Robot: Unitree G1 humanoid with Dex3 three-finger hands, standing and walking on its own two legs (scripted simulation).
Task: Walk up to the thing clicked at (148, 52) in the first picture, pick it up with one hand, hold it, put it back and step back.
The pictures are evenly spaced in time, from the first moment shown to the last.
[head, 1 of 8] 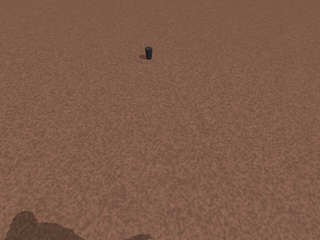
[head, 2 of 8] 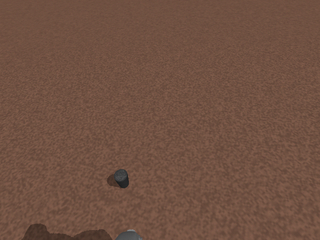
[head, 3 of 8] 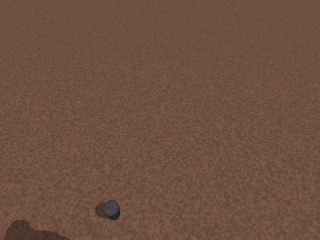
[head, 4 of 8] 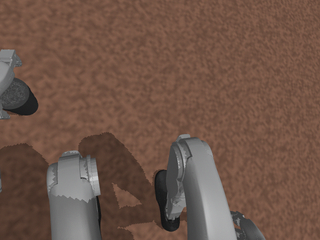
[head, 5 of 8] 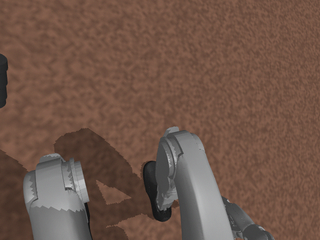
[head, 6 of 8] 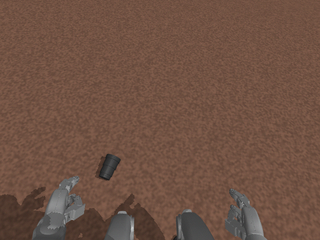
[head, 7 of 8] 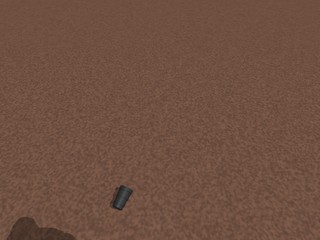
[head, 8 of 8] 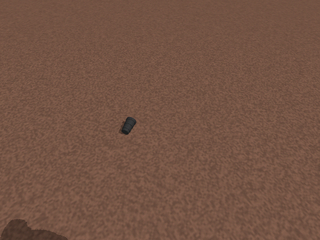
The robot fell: no
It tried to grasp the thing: yes
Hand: left
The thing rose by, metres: 0.01
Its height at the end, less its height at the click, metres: -0.02
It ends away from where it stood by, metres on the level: 0.07
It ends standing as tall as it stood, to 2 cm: no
